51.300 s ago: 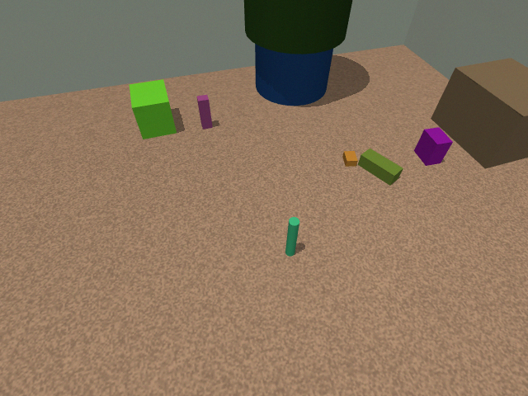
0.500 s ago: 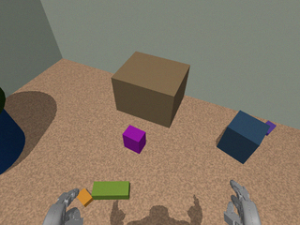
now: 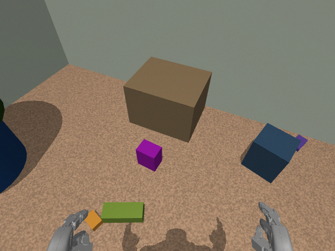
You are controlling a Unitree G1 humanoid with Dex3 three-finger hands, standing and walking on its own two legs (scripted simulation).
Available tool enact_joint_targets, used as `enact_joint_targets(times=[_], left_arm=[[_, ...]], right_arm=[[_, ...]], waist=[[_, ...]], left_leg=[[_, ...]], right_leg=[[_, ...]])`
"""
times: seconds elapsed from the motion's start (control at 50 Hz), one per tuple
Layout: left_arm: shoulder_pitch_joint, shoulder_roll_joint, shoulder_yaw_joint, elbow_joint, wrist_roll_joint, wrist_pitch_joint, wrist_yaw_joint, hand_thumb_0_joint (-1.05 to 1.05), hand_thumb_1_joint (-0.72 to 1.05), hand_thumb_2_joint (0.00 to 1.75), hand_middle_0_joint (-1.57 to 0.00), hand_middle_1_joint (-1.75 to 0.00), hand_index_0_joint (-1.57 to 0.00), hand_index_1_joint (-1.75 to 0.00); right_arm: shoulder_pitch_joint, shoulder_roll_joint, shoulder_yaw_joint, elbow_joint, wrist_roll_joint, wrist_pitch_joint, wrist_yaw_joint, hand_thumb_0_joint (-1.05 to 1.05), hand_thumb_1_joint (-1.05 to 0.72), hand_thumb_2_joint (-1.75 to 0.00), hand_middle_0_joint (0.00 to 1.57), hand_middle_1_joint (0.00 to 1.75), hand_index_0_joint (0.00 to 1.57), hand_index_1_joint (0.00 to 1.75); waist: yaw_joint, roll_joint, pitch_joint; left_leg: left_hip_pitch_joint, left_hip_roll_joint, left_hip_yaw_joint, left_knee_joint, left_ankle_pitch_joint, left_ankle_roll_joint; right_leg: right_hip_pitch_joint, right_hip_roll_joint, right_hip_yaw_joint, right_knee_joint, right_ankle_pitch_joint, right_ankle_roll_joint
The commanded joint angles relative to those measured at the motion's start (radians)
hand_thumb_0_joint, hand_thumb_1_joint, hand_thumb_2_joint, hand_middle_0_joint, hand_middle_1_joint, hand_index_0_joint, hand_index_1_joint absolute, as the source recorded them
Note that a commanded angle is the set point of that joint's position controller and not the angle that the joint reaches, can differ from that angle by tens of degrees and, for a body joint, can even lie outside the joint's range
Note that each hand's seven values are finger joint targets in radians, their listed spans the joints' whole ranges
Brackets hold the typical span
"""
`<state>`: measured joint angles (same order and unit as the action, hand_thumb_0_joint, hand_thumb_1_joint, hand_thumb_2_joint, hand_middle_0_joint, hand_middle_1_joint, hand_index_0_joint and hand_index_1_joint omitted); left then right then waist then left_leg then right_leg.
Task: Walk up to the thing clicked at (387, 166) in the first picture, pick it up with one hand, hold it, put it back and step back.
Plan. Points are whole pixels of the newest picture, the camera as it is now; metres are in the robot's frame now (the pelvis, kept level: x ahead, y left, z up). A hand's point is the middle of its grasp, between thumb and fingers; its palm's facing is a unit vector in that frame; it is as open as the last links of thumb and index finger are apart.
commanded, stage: home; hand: left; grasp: from above
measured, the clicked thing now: (123, 212) +0.45 +0.23 -0.68
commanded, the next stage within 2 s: stand in 0.30 s
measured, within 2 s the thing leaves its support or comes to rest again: neither
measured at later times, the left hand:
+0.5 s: hand (84, 248) +0.17 +0.20 -0.07, palm faces +0.01 -0.95 -0.30, open 7.4 cm
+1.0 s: hand out of the picture +0.03 +0.24 -0.11, palm faces +0.06 -0.94 -0.33, open 7.4 cm
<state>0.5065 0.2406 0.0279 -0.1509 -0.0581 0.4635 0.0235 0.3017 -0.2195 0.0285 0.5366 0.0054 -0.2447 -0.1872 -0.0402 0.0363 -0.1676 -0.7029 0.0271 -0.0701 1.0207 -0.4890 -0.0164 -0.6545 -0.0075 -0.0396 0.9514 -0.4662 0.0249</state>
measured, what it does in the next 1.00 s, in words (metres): rises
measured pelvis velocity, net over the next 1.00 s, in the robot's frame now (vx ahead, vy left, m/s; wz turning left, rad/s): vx -0.01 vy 0.01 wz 0.02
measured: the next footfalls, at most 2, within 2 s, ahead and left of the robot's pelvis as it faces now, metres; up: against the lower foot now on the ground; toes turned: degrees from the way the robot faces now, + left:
none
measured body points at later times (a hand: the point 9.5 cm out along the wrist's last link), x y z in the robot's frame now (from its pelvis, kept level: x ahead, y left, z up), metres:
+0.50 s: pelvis -0.01 +0.00 +0.01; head +0.02 +0.01 +0.46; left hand +0.16 +0.25 -0.05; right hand +0.15 -0.25 -0.08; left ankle +0.01 +0.12 -0.68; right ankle +0.01 -0.14 -0.68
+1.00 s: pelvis -0.01 +0.01 +0.06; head -0.01 +0.01 +0.51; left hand +0.03 +0.29 -0.08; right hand +0.08 -0.26 -0.08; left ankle +0.01 +0.12 -0.68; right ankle +0.01 -0.14 -0.68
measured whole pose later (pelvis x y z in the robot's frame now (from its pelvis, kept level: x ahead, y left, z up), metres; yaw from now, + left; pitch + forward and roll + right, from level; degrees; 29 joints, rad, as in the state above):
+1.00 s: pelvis -0.01 +0.01 +0.06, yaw +1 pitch -4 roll +0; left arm 0.23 0.28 0.04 1.01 0.03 0.02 0.03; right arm 0.18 -0.28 -0.03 1.02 -0.04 0.00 -0.02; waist 0.02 0.01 0.05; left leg -0.21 -0.02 -0.04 0.54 -0.26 0.00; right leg -0.18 -0.06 -0.03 0.52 -0.27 0.04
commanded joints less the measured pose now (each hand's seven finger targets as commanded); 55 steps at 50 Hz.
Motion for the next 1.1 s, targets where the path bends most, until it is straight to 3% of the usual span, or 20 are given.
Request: enact_joint_targets(times=[0.0, 0.18, 0.3, 0.34, 0.36, 0.38, 0.4, 0.42, 0.44, 0.48, 0.52, 0.6, 0.66, 0.68, 0.74, 0.8, 0.9, 0.96, 1.08], left_arm=[[-0.029, 0.101, 0.064, -0.207, 0.008, -0.054, 0.009, 0.0, 0.9, 0.9, -0.2, -0.3, -0.2, -0.3], [-0.001, 0.087, 0.055, -0.184, 0.005, -0.055, 0.009, 0.0, 0.9, 0.9, -0.2, -0.3, -0.2, -0.3], [-0.021, 0.112, 0.074, -0.203, 0.007, -0.054, 0.01, 0.0, 0.9, 0.9, -0.2, -0.3, -0.2, -0.3], [-0.032, 0.101, 0.058, -0.195, 0.012, -0.054, 0.006, 0.0, 0.9, 0.9, -0.2, -0.3, -0.2, -0.3], [-0.017, 0.104, 0.065, -0.201, 0.011, -0.054, 0.008, 0.0, 0.9, 0.9, -0.2, -0.3, -0.2, -0.3], [-0.314, 0.176, 0.065, 0.149, 0.123, -0.268, 0.045, 0.0, 0.9, 0.9, -0.2, -0.3, -0.2, -0.3], [-0.221, 0.194, 0.082, 0.341, 0.132, -0.335, 0.038, 0.0, 0.9, 0.9, -0.2, -0.3, -0.2, -0.3], [-0.218, 0.211, 0.081, 0.386, 0.138, -0.369, 0.032, 0.0, 0.9, 0.9, -0.2, -0.3, -0.2, -0.3], [-0.242, 0.202, 0.069, 0.411, 0.135, -0.387, 0.024, 0.0, 0.9, 0.9, -0.2, -0.3, -0.2, -0.3], [-0.267, 0.209, 0.06, 0.494, 0.124, -0.417, 0.016, 0.0, 0.9, 0.9, -0.2, -0.3, -0.2, -0.3], [-0.272, 0.201, 0.068, 0.573, 0.113, -0.421, 0.014, 0.0, 0.9, 0.9, -0.2, -0.3, -0.2, -0.3], [-0.304, 0.191, 0.066, 0.723, 0.109, -0.448, 0.017, 0.0, 0.9, 0.9, -0.2, -0.3, -0.2, -0.3], [-0.316, 0.193, 0.066, 0.813, 0.108, -0.463, 0.018, 0.0, 0.9, 0.9, -0.2, -0.3, -0.2, -0.3], [-0.319, 0.195, 0.066, 0.839, 0.106, -0.468, 0.018, 0.0, 0.9, 0.9, -0.2, -0.3, -0.2, -0.3], [-0.314, 0.198, 0.063, 0.918, 0.1, -0.473, 0.021, 0.0, 0.9, 0.9, -0.2, -0.3, -0.2, -0.3], [-0.318, 0.204, 0.059, 0.982, 0.094, -0.471, 0.021, 0.0, 0.9, 0.9, -0.2, -0.3, -0.2, -0.3], [-0.318, 0.218, 0.054, 1.073, 0.091, -0.472, 0.024, 0.0, 0.9, 0.9, -0.2, -0.3, -0.2, -0.3], [-0.318, 0.22, 0.048, 1.116, 0.092, -0.474, 0.021, 0.0, 0.9, 0.9, -0.2, -0.3, -0.2, -0.3], [-0.341, 0.235, 0.044, 1.168, 0.093, -0.479, 0.018, 0.0, 0.9, 0.9, -0.2, -0.3, -0.2, -0.3]], right_arm=[[-0.078, -0.128, -0.053, -0.167, 0.004, -0.061, -0.012, 0.0, -0.9, -0.9, 0.2, 0.3, 0.2, 0.3], [-0.068, -0.13, -0.057, -0.169, 0.002, -0.053, -0.01, 0.0, -0.9, -0.9, 0.2, 0.3, 0.2, 0.3], [-0.075, -0.125, -0.053, -0.168, 0.005, -0.052, -0.011, 0.0, -0.9, -0.9, 0.2, 0.3, 0.2, 0.3], [-0.076, -0.129, -0.054, -0.168, 0.002, -0.052, -0.009, 0.0, -0.9, -0.9, 0.2, 0.3, 0.2, 0.3], [-0.076, -0.128, -0.054, -0.17, 0.002, -0.052, -0.008, 0.0, -0.9, -0.9, 0.2, 0.3, 0.2, 0.3], [-0.144, -0.238, -0.093, 0.089, -0.123, 0.059, 0.051, 0.0, -0.9, -0.9, 0.2, 0.3, 0.2, 0.3], [-0.147, -0.251, -0.107, 0.101, -0.123, 0.101, 0.082, 0.0, -0.9, -0.9, 0.2, 0.3, 0.2, 0.3], [-0.142, -0.252, -0.105, 0.091, -0.125, 0.121, 0.102, 0.0, -0.9, -0.9, 0.2, 0.3, 0.2, 0.3], [-0.127, -0.249, -0.103, 0.084, -0.129, 0.135, 0.116, 0.0, -0.9, -0.9, 0.2, 0.3, 0.2, 0.3], [-0.122, -0.219, -0.096, 0.126, -0.075, 0.142, 0.15, 0.0, -0.9, -0.9, 0.2, 0.3, 0.2, 0.3], [-0.15, -0.23, -0.106, 0.149, -0.058, 0.151, 0.164, 0.0, -0.9, -0.9, 0.2, 0.3, 0.2, 0.3], [-0.171, -0.23, -0.113, 0.211, -0.059, 0.173, 0.173, 0.0, -0.9, -0.9, 0.2, 0.3, 0.2, 0.3], [-0.169, -0.238, -0.116, 0.247, -0.059, 0.185, 0.169, 0.0, -0.9, -0.9, 0.2, 0.3, 0.2, 0.3], [-0.163, -0.239, -0.117, 0.262, -0.058, 0.187, 0.167, 0.0, -0.9, -0.9, 0.2, 0.3, 0.2, 0.3], [-0.16, -0.243, -0.115, 0.309, -0.053, 0.198, 0.161, 0.0, -0.9, -0.9, 0.2, 0.3, 0.2, 0.3], [-0.156, -0.251, -0.112, 0.346, -0.049, 0.208, 0.155, 0.0, -0.9, -0.9, 0.2, 0.3, 0.2, 0.3], [-0.149, -0.253, -0.106, 0.404, -0.04, 0.217, 0.152, 0.0, -0.9, -0.9, 0.2, 0.3, 0.2, 0.3], [-0.168, -0.259, -0.105, 0.43, -0.035, 0.221, 0.154, 0.0, -0.9, -0.9, 0.2, 0.3, 0.2, 0.3], [-0.175, -0.26, -0.102, 0.471, -0.031, 0.228, 0.158, 0.0, -0.9, -0.9, 0.2, 0.3, 0.2, 0.3]], waist=[[0.003, 0.032, -0.05], [-0.006, 0.007, -0.096], [0.005, 0.005, -0.059], [-0.007, 0.019, -0.039], [0.004, 0.033, -0.053], [0.077, -0.026, 0.172], [0.077, -0.084, 0.086], [0.062, -0.106, 0.069], [0.043, -0.065, 0.094], [0.061, -0.002, 0.053], [0.074, -0.044, 0.045], [0.077, -0.004, 0.064], [0.071, -0.011, 0.096], [0.066, -0.015, 0.083], [0.066, -0.007, 0.123], [0.056, 0.005, 0.159], [0.053, -0.006, 0.174], [0.056, -0.002, 0.209], [0.052, -0.021, 0.225]], left_leg=[[0.084, -0.02, 0.016, -0.192, 0.138, 0.025], [0.108, -0.019, 0.019, -0.162, 0.254, 0.024], [0.079, -0.027, 0.028, -0.166, 0.189, 0.029], [0.086, -0.022, 0.025, -0.178, 0.167, 0.027], [0.091, -0.018, 0.016, -0.185, 0.177, 0.023], [0.109, 0.014, -0.036, -0.268, 0.38, 0.073], [0.161, -0.002, 0.009, -0.255, 0.358, 0.084], [0.193, -0.008, 0.01, -0.254, 0.33, 0.088], [0.201, -0.011, -0.011, -0.272, 0.312, 0.083], [0.27, -0.004, -0.023, -0.323, 0.291, 0.085], [0.312, -0.006, -0.015, -0.329, 0.312, 0.076], [0.341, 0.021, -0.059, -0.405, 0.263, 0.082], [0.361, 0.028, -0.069, -0.439, 0.299, 0.082], [0.395, 0.029, -0.067, -0.441, 0.361, 0.081], [0.423, 0.034, -0.072, -0.482, 0.373, 0.075], [0.433, 0.044, -0.087, -0.552, 0.321, 0.071], [0.469, 0.054, -0.092, -0.62, 0.331, 0.061], [0.474, 0.049, -0.088, -0.653, 0.261, 0.054], [0.499, 0.048, -0.08, -0.688, 0.254, 0.043]], right_leg=[[0.032, 0.03, -0.032, -0.157, 0.12, -0.025], [0.059, 0.033, -0.033, -0.136, 0.218, -0.026], [0.054, 0.025, -0.026, -0.158, 0.17, -0.022], [0.03, 0.03, -0.029, -0.154, 0.145, -0.023], [0.037, 0.031, -0.034, -0.144, 0.15, -0.025], [0.237, -0.048, 0.031, -0.176, 0.155, -0.051], [0.263, -0.064, 0.099, -0.22, 0.138, -0.084], [0.25, -0.08, 0.136, -0.237, 0.13, -0.1], [0.217, -0.057, 0.118, -0.24, 0.129, -0.098], [0.297, -0.069, 0.093, -0.224, 0.185, -0.078], [0.282, -0.073, 0.098, -0.254, 0.188, -0.073], [0.329, -0.07, 0.073, -0.299, 0.188, -0.047], [0.365, -0.071, 0.068, -0.339, 0.235, -0.043], [0.381, -0.075, 0.069, -0.342, 0.285, -0.043], [0.395, -0.078, 0.07, -0.391, 0.294, -0.048], [0.418, -0.075, 0.067, -0.438, 0.272, -0.043], [0.488, -0.087, 0.068, -0.504, 0.284, -0.037], [0.495, -0.091, 0.069, -0.556, 0.257, -0.033], [0.514, -0.098, 0.072, -0.61, 0.241, -0.027]])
